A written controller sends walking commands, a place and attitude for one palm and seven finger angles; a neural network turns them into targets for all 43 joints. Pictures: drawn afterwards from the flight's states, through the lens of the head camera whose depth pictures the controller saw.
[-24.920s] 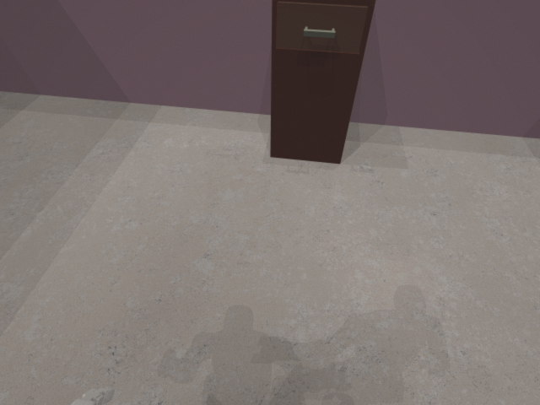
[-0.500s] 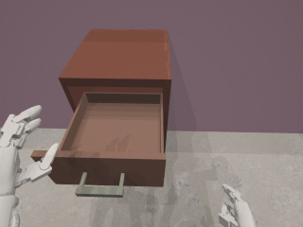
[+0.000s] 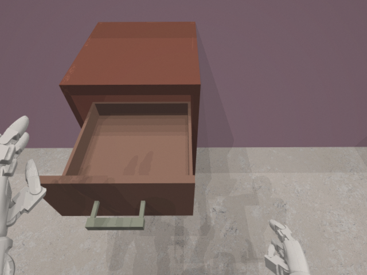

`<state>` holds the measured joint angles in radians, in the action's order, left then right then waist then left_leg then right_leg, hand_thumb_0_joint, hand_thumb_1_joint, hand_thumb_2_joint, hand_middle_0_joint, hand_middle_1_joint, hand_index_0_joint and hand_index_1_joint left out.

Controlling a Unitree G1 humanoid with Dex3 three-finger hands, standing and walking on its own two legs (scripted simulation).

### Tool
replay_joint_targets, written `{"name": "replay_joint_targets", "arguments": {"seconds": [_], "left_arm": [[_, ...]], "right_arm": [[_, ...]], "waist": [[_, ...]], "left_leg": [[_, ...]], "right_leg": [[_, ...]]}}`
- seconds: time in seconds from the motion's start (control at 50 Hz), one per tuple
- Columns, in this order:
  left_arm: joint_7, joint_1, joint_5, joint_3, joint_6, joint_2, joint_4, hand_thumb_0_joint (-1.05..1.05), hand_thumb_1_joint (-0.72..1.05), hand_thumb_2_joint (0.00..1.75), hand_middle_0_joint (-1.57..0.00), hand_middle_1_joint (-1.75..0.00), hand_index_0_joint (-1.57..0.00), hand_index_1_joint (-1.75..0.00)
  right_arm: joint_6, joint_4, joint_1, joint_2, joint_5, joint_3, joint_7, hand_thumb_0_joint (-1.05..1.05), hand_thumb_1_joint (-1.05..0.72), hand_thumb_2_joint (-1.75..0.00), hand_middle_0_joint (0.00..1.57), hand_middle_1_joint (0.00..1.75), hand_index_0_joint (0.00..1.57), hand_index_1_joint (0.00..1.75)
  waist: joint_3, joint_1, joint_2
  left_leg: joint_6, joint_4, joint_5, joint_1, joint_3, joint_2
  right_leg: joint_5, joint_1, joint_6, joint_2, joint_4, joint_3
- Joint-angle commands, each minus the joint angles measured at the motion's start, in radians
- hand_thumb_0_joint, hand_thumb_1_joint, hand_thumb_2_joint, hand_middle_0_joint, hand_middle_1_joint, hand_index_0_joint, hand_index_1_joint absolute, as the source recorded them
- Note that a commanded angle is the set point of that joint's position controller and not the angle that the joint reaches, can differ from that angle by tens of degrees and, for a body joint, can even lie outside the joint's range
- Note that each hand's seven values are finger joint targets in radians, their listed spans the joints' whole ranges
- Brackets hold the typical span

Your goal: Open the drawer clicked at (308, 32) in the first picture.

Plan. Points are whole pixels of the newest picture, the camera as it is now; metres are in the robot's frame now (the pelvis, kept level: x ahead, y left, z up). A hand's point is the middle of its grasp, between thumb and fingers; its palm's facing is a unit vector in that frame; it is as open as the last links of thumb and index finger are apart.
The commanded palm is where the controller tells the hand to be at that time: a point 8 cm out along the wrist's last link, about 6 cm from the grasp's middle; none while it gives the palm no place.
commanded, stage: step back with the hand held close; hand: left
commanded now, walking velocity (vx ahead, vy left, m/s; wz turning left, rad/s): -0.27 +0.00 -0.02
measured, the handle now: (117, 214) +0.25 +0.18 -0.04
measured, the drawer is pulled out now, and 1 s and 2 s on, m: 0.30 0.30 0.30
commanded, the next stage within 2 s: stop stepping back and stand still in 0.94 s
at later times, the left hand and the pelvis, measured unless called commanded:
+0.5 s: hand (31, 247) +0.13 +0.22 +0.16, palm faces +0.35 -0.84 -0.41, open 7.4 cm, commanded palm +0.05 +0.27 +0.18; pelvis -0.07 -0.01 -0.01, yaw +2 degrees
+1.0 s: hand out of the picture -0.01 +0.20 +0.15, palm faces +0.32 -0.84 -0.43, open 7.4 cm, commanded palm -0.07 +0.25 +0.18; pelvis -0.20 -0.03 +0.00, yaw +0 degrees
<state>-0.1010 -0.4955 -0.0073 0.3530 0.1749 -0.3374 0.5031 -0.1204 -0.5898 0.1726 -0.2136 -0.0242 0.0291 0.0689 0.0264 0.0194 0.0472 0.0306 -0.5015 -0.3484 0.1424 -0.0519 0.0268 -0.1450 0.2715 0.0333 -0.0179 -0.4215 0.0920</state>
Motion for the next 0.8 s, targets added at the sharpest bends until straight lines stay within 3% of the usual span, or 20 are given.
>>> {"name": "replay_joint_targets", "arguments": {"seconds": [0.0, 0.04, 0.06, 0.14, 0.2, 0.24, 0.3, 0.38, 0.4, 0.42, 0.44, 0.48, 0.52, 0.56, 0.58, 0.62, 0.68, 0.74, 0.76, 0.78], "left_arm": [[-0.037, -0.119, -0.003, 0.090, 0.071, -0.129, 0.246, 0.00, 0.90, 0.90, -0.20, -0.30, -0.20, -0.30], [-0.050, -0.162, -0.009, 0.111, 0.069, -0.142, 0.282, 0.00, 0.90, 0.90, -0.20, -0.30, -0.20, -0.30], [-0.060, -0.163, -0.010, 0.137, 0.069, -0.171, 0.299, 0.00, 0.90, 0.90, -0.20, -0.30, -0.20, -0.30], [-0.067, -0.170, -0.009, 0.139, 0.078, -0.179, 0.365, 0.00, 0.90, 0.90, -0.20, -0.30, -0.20, -0.30], [-0.072, -0.129, -0.007, 0.147, 0.092, -0.191, 0.413, 0.00, 0.90, 0.90, -0.20, -0.30, -0.20, -0.30], [-0.076, -0.112, 0.000, 0.133, 0.104, -0.174, 0.385, 0.00, 0.90, 0.90, -0.20, -0.30, -0.20, -0.30], [-0.083, -0.108, -0.002, 0.094, 0.097, -0.137, 0.307, 0.00, 0.90, 0.90, -0.20, -0.30, -0.20, -0.30], [-0.062, -0.050, -0.015, 0.088, 0.102, -0.153, 0.244, 0.00, 0.90, 0.90, -0.20, -0.30, -0.20, -0.30], [-0.049, -0.058, -0.025, 0.097, 0.103, -0.157, 0.212, 0.00, 0.90, 0.90, -0.20, -0.30, -0.20, -0.30], [-0.048, -0.080, -0.026, 0.124, 0.102, -0.179, 0.209, 0.00, 0.90, 0.90, -0.20, -0.30, -0.20, -0.30], [-0.046, -0.104, -0.028, 0.140, 0.099, -0.190, 0.219, 0.00, 0.90, 0.90, -0.20, -0.30, -0.20, -0.30], [-0.047, -0.140, -0.023, 0.151, 0.094, -0.187, 0.253, 0.00, 0.90, 0.90, -0.20, -0.30, -0.20, -0.30], [-0.049, -0.148, -0.022, 0.137, 0.101, -0.184, 0.296, 0.00, 0.90, 0.90, -0.20, -0.30, -0.20, -0.30], [-0.057, -0.130, -0.009, 0.137, 0.121, -0.195, 0.366, 0.00, 0.90, 0.90, -0.20, -0.30, -0.20, -0.30], [-0.075, -0.132, 0.000, 0.139, 0.123, -0.194, 0.378, 0.00, 0.90, 0.90, -0.20, -0.30, -0.20, -0.30], [-0.083, -0.140, -0.002, 0.138, 0.123, -0.175, 0.360, 0.00, 0.90, 0.90, -0.20, -0.30, -0.20, -0.30], [-0.093, -0.088, -0.007, 0.120, 0.104, -0.171, 0.359, 0.00, 0.90, 0.90, -0.20, -0.30, -0.20, -0.30], [-0.075, -0.053, -0.012, 0.094, 0.087, -0.148, 0.268, 0.00, 0.90, 0.90, -0.20, -0.30, -0.20, -0.30], [-0.072, -0.046, -0.005, 0.095, 0.084, -0.156, 0.239, 0.00, 0.90, 0.90, -0.20, -0.30, -0.20, -0.30], [-0.059, 0.027, -0.011, 0.098, 0.093, -0.196, 0.245, 0.00, 0.90, 0.90, -0.20, -0.30, -0.20, -0.30]], "right_arm": [[-0.025, 0.164, -0.042, -0.114, 0.003, -0.067, 0.018, 0.00, -0.90, -0.90, 0.20, 0.30, 0.20, 0.30], [-0.009, 0.173, -0.038, -0.113, 0.011, -0.077, 0.020, 0.00, -0.90, -0.90, 0.20, 0.30, 0.20, 0.30], [-0.005, 0.171, -0.050, -0.118, 0.012, -0.079, 0.026, 0.00, -0.90, -0.90, 0.20, 0.30, 0.20, 0.30], [-0.003, 0.203, -0.070, -0.121, -0.004, -0.088, 0.039, 0.00, -0.90, -0.90, 0.20, 0.30, 0.20, 0.30], [-0.035, 0.199, -0.039, -0.108, -0.036, -0.094, 0.044, 0.00, -0.90, -0.90, 0.20, 0.30, 0.20, 0.30], [-0.061, 0.185, -0.017, -0.107, -0.048, -0.092, 0.043, 0.00, -0.90, -0.90, 0.20, 0.30, 0.20, 0.30], [-0.078, 0.155, 0.001, -0.119, -0.031, -0.086, 0.036, 0.00, -0.90, -0.90, 0.20, 0.30, 0.20, 0.30], [-0.068, 0.146, -0.003, -0.125, 0.017, -0.084, 0.017, 0.00, -0.90, -0.90, 0.20, 0.30, 0.20, 0.30], [-0.065, 0.140, -0.018, -0.110, 0.031, -0.083, 0.010, 0.00, -0.90, -0.90, 0.20, 0.30, 0.20, 0.30], [-0.056, 0.145, -0.026, -0.093, 0.035, -0.078, 0.009, 0.00, -0.90, -0.90, 0.20, 0.30, 0.20, 0.30], [-0.046, 0.160, -0.043, -0.081, 0.038, -0.072, 0.009, 0.00, -0.90, -0.90, 0.20, 0.30, 0.20, 0.30], [-0.032, 0.183, -0.060, -0.061, 0.028, -0.055, 0.013, 0.00, -0.90, -0.90, 0.20, 0.30, 0.20, 0.30], [-0.032, 0.180, -0.062, -0.074, 0.020, -0.050, 0.020, 0.00, -0.90, -0.90, 0.20, 0.30, 0.20, 0.30], [-0.049, 0.183, -0.073, -0.110, 0.003, -0.073, 0.031, 0.00, -0.90, -0.90, 0.20, 0.30, 0.20, 0.30], [-0.066, 0.170, -0.060, -0.111, -0.014, -0.079, 0.034, 0.00, -0.90, -0.90, 0.20, 0.30, 0.20, 0.30], [-0.089, 0.163, -0.038, -0.107, -0.032, -0.086, 0.036, 0.00, -0.90, -0.90, 0.20, 0.30, 0.20, 0.30], [-0.113, 0.130, -0.011, -0.118, -0.012, -0.094, 0.032, 0.00, -0.90, -0.90, 0.20, 0.30, 0.20, 0.30], [-0.120, 0.121, -0.034, -0.137, 0.017, -0.089, 0.019, 0.00, -0.90, -0.90, 0.20, 0.30, 0.20, 0.30], [-0.112, 0.109, -0.027, -0.131, 0.017, -0.091, 0.016, 0.00, -0.90, -0.90, 0.20, 0.30, 0.20, 0.30], [-0.105, 0.124, -0.053, -0.119, 0.033, -0.086, 0.005, 0.00, -0.90, -0.90, 0.20, 0.30, 0.20, 0.30]], "waist": [[-0.246, -0.029, -0.096], [-0.282, -0.034, -0.143], [-0.275, -0.033, -0.094], [-0.208, -0.024, 0.054], [-0.153, -0.021, 0.146], [-0.113, -0.021, 0.147], [-0.103, -0.035, 0.095], [-0.208, -0.065, -0.136], [-0.201, -0.055, -0.203], [-0.186, -0.036, -0.234], [-0.156, -0.025, -0.246], [-0.136, -0.035, -0.227], [-0.126, -0.046, -0.122], [-0.104, -0.024, 0.146], [-0.115, -0.027, 0.186], [-0.098, -0.027, 0.229], [-0.116, -0.023, 0.153], [-0.113, -0.021, 0.093], [-0.091, -0.030, -0.011], [-0.071, -0.035, -0.199]], "left_leg": [[-0.022, -0.112, 0.219, 0.097, -0.056, -0.046], [-0.028, -0.117, 0.193, 0.117, -0.064, -0.054], [-0.032, -0.114, 0.224, 0.109, -0.078, -0.063], [-0.058, 0.041, 0.566, 0.198, -0.178, -0.155], [-0.058, 0.098, 0.802, 0.200, -0.208, -0.232], [-0.022, 0.116, 0.712, 0.252, -0.202, -0.249], [-0.003, 0.012, 0.656, 0.184, -0.155, -0.209], [-0.046, -0.235, 0.293, 0.184, -0.033, -0.063], [-0.042, -0.321, -0.006, 0.170, 0.005, -0.016], [-0.029, -0.350, -0.122, 0.187, 0.002, -0.020], [-0.019, -0.338, -0.148, 0.192, 0.007, -0.030], [-0.016, -0.205, -0.097, 0.168, 0.028, -0.047], [-0.008, 0.040, 0.032, 0.116, 0.060, -0.054], [0.052, 0.186, 0.153, 0.192, -0.161, -0.230], [0.077, 0.187, 0.304, 0.245, -0.200, -0.304], [0.103, 0.232, 0.133, 0.420, -0.161, -0.321], [0.079, 0.093, 0.401, 0.232, -0.088, -0.292], [0.041, 0.003, 0.210, 0.238, -0.056, -0.256], [0.012, -0.084, 0.070, 0.256, -0.004, -0.200], [-0.033, -0.257, -0.128, 0.308, 0.069, -0.089]], "right_leg": [[0.209, -0.125, 0.092, 0.261, 0.023, -0.235], [0.213, -0.123, 0.100, 0.279, 0.000, -0.219], [0.218, -0.078, 0.101, 0.277, -0.025, -0.217], [0.164, -0.074, 0.024, 0.107, -0.226, -0.095], [-0.151, -0.020, -0.009, 0.035, -0.336, -0.058], [-0.229, -0.039, -0.015, 0.026, -0.347, -0.071], [-0.052, -0.054, 0.009, 0.068, -0.141, -0.110], [0.512, -0.091, 0.128, 0.300, -0.030, -0.339], [0.428, -0.025, 0.147, 0.354, 0.039, -0.372], [0.222, 0.014, 0.147, 0.365, 0.081, -0.362], [0.071, 0.055, 0.136, 0.352, 0.106, -0.350], [0.036, 0.063, 0.107, 0.296, 0.082, -0.271], [-0.004, 0.067, 0.046, 0.225, 0.023, -0.214], [-0.082, 0.057, -0.021, 0.081, -0.151, -0.147], [-0.176, 0.036, -0.038, 0.021, -0.261, -0.093], [-0.371, -0.032, -0.034, 0.002, -0.438, -0.100], [-0.264, 0.012, -0.044, 0.007, -0.275, -0.083], [-0.076, -0.047, -0.040, 0.052, -0.054, -0.088], [0.048, -0.018, -0.008, 0.121, 0.029, -0.160], [0.074, 0.075, 0.064, 0.296, 0.142, -0.419]]}}
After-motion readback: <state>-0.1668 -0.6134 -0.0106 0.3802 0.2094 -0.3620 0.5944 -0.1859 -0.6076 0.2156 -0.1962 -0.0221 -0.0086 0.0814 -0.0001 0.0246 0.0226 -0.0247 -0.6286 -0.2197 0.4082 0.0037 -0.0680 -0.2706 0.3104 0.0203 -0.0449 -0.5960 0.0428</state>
